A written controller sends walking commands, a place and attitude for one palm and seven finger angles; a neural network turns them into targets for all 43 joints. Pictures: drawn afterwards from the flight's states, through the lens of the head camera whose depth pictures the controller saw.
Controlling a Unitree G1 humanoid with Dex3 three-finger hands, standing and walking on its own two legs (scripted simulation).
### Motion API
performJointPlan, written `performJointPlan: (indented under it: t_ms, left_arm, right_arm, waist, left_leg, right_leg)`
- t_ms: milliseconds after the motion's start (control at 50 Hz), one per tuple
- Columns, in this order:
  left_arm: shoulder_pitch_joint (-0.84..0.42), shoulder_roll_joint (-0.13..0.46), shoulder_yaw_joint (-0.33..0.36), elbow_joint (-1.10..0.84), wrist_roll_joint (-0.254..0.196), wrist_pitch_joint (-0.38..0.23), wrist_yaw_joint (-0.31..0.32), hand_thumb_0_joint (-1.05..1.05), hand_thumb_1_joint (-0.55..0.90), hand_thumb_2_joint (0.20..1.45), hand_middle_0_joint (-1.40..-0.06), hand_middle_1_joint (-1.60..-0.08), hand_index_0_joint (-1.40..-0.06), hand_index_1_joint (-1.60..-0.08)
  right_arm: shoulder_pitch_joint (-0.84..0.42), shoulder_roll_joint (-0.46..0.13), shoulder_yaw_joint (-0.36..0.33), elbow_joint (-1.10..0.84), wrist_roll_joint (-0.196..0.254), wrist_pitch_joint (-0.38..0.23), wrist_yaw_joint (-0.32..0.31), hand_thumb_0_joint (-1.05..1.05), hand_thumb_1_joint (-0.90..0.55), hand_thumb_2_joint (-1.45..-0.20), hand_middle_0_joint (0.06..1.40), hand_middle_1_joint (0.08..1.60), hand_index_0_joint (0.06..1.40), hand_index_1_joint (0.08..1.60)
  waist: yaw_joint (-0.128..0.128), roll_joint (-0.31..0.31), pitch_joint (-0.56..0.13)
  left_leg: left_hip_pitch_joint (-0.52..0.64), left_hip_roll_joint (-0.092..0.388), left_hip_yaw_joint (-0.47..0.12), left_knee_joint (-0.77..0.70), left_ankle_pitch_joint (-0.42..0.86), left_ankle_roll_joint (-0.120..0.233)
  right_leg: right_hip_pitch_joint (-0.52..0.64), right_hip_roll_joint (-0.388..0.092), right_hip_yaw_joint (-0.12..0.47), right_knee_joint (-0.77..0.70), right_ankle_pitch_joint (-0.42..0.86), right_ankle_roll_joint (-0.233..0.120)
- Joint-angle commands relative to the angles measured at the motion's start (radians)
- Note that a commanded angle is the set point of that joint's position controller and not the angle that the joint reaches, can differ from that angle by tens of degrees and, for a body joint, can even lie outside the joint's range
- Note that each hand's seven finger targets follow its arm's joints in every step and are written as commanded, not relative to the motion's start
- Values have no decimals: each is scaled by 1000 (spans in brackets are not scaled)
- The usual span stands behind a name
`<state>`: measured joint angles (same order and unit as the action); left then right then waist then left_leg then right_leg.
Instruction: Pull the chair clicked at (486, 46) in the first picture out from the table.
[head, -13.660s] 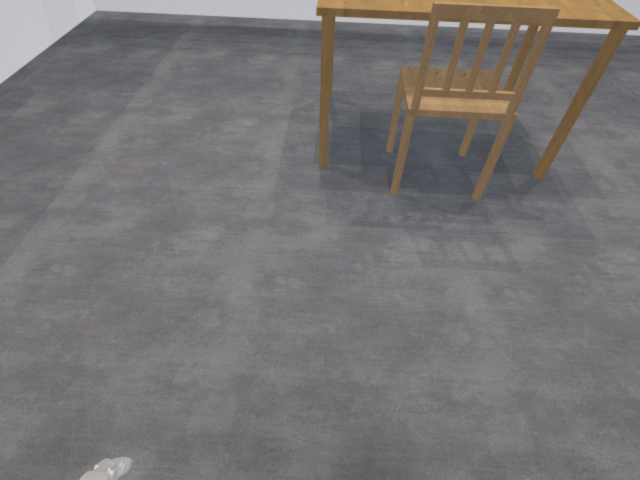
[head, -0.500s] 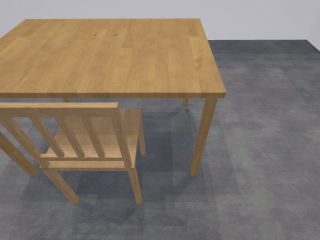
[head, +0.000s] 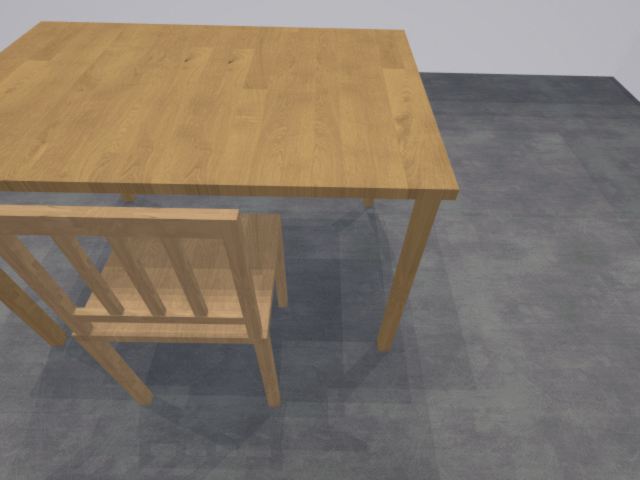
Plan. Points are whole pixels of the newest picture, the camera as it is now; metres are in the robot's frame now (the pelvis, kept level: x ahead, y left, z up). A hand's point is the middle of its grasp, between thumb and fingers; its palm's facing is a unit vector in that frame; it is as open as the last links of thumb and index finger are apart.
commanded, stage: look again from close up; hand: left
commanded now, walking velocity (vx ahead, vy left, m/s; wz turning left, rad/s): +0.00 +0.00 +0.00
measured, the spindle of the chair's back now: (139, 277) +0.45 +0.36 -0.11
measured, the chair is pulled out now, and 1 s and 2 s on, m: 0.00 0.00 0.00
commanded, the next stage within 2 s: raise the hand toward the chair's back in 0.12 s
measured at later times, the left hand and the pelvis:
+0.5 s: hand (212, 408) +0.20 +0.15 -0.01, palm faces +0.09 -1.00 +0.00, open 8.1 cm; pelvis -0.04 -0.02 -0.03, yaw +2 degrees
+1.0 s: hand (223, 451) +0.17 +0.14 -0.07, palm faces -0.07 -1.00 +0.00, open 12.4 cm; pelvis -0.06 -0.06 -0.11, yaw +3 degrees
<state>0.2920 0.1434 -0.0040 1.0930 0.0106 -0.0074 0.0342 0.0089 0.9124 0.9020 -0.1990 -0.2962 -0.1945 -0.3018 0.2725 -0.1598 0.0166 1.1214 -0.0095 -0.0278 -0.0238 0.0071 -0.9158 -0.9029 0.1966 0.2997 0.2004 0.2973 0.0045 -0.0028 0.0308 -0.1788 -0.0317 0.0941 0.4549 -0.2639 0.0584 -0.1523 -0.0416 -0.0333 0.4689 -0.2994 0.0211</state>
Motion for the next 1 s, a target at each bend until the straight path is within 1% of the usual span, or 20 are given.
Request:
performJointPlan:
  t_ms: [0,180,200,220,240,280,300,320,360,400,440,520,580,680,720,800,840,880,920,980]
  left_arm:
    - [73,96,12,-13,3,-14,10,0,900,900,-200,-300,-200,-300]
    - [89,85,11,-3,5,-13,9,0,900,900,-200,-300,-200,-300]
    - [129,110,4,21,18,-32,46,0,900,900,-200,-300,-200,-300]
    - [-644,488,235,-1559,-168,-186,54,0,877,890,-198,-296,-198,-296]
    - [-253,250,52,-1361,-88,-127,65,0,853,880,-195,-293,-195,-293]
    - [84,-16,-68,-1041,-125,-11,75,0,807,860,-191,-285,-191,-285]
    - [-12,-18,-106,-1217,-146,-31,52,0,783,850,-188,-282,-188,-282]
    - [15,-56,-116,-1127,-145,-44,31,0,760,840,-186,-278,-186,-278]
    - [-17,4,-35,-1035,-153,-139,-10,0,713,820,-181,-271,-181,-271]
    - [107,-37,9,-868,-175,-271,-89,0,667,800,-177,-263,-177,-263]
    - [268,-1,96,-830,-228,-410,-208,0,620,780,-172,-256,-172,-256]
    - [219,220,334,-855,-246,-603,-365,0,527,740,-163,-241,-163,-241]
    - [109,190,269,-1097,-254,-553,-347,0,457,710,-156,-230,-156,-230]
    - [-92,237,262,-1502,-295,-574,-275,0,340,660,-144,-212,-144,-212]
    - [-137,202,186,-1520,-291,-583,-299,0,293,640,-139,-205,-139,-205]
    - [-118,181,139,-1263,-297,-514,-401,0,200,600,-130,-190,-130,-190]
    - [-95,197,171,-1129,-308,-432,-447,0,153,580,-125,-183,-125,-183]
    - [-45,260,260,-1113,-321,-348,-460,0,107,560,-121,-175,-121,-175]
    - [34,287,342,-1139,-343,-290,-437,0,60,540,-116,-168,-116,-168]
    - [65,271,400,-1286,-365,-302,-356,0,-10,510,-109,-157,-109,-157]
  right_arm:
    - [62,-97,-14,-21,-2,-14,-10,0,-900,-900,200,300,200,300]
    - [57,-85,-13,-12,-1,-10,-10,0,-900,-900,200,300,200,300]
    - [-13,-129,-20,-84,10,-12,-2,0,-900,-900,200,300,200,300]
    - [-78,-289,-92,-408,27,-141,-72,0,-900,-900,200,300,200,300]
    - [-45,-212,-16,-381,18,-256,-77,0,-900,-900,200,300,200,300]
    - [3,-163,-27,-330,40,-310,-29,0,-900,-900,200,300,200,300]
    - [-16,-199,-27,-400,50,-320,-31,0,-900,-900,200,300,200,300]
    - [-52,-195,-28,-418,48,-338,-36,0,-900,-900,200,300,200,300]
    - [-42,-238,-46,-472,22,-352,-20,0,-900,-900,200,300,200,300]
    - [-70,-239,-67,-504,7,-350,1,0,-900,-900,200,300,200,300]
    - [-110,-227,-79,-561,6,-346,35,0,-900,-900,200,300,200,300]
    - [-147,-233,-104,-654,2,-310,70,0,-900,-900,200,300,200,300]
    - [-218,-218,-97,-784,14,-265,62,0,-900,-900,200,300,200,300]
    - [-116,-195,-87,-775,16,-264,5,0,-900,-900,200,300,200,300]
    - [-104,-200,-69,-740,13,-281,-18,0,-900,-900,200,300,200,300]
    - [-103,-206,-48,-659,30,-315,-54,0,-900,-900,200,300,200,300]
    - [-113,-211,-44,-658,39,-313,-61,0,-900,-900,200,300,200,300]
    - [-141,-214,-47,-684,44,-310,-62,0,-900,-900,200,300,200,300]
    - [-162,-195,-55,-710,41,-300,-56,0,-900,-900,200,300,200,300]
    - [-152,-152,-62,-713,33,-289,-36,0,-900,-900,200,300,200,300]
  waist:
    - [-5,4,7]
    - [-3,-7,46]
    - [18,-38,71]
    - [-94,211,-274]
    - [-9,348,-370]
    - [-21,94,-229]
    - [-18,53,-213]
    - [-39,-25,-84]
    - [-68,-199,-14]
    - [-28,-328,-24]
    - [57,-240,-107]
    - [116,51,-289]
    - [105,59,-363]
    - [3,129,-473]
    - [-53,63,-433]
    - [-94,-29,-260]
    - [-79,-58,-239]
    - [-18,-62,-338]
    - [48,-40,-451]
    - [74,-1,-534]
  left_leg:
    - [25,141,-134,-90,267,-6]
    - [0,137,-136,-111,183,-5]
    - [-53,155,-129,76,408,-35]
    - [194,35,-113,30,459,-66]
    - [347,118,-135,-46,705,-114]
    - [182,122,-154,-56,669,-100]
    - [114,113,-160,-21,520,-83]
    - [20,96,-160,5,337,-67]
    - [-174,52,-177,108,43,-37]
    - [-346,48,-179,211,-59,-47]
    - [-434,26,-138,296,-60,-67]
    - [-603,4,-82,504,-38,-72]
    - [-652,-1,-65,543,-134,-48]
    - [-591,33,-98,643,-101,-19]
    - [-612,49,-117,682,-93,-8]
    - [-750,55,-131,713,-191,-11]
    - [-798,48,-134,707,-223,-14]
    - [-790,35,-132,681,-190,-16]
    - [-735,28,-132,655,-98,-19]
    - [-675,30,-124,628,15,-29]
  right_leg:
    - [-30,-61,58,-57,189,-45]
    - [-41,-65,60,-81,157,-46]
    - [-83,-93,96,-82,410,-34]
    - [-97,6,21,-45,516,-45]
    - [-81,3,2,57,244,-82]
    - [-192,28,-44,143,24,-43]
    - [-195,23,-44,120,39,-34]
    - [-227,28,-49,77,47,-35]
    - [-346,30,-69,69,14,-33]
    - [-482,42,-92,180,-89,-36]
    - [-509,40,-76,290,-100,-58]
    - [-568,26,4,520,-24,-91]
    - [-592,30,58,519,-134,-75]
    - [-584,39,132,463,-168,-62]
    - [-638,51,124,469,-161,-53]
    - [-703,44,129,415,-319,-33]
    - [-699,35,143,386,-392,-31]
    - [-599,17,159,377,-372,-29]
    - [-492,13,154,405,-234,-29]
    - [-384,0,148,440,37,-9]
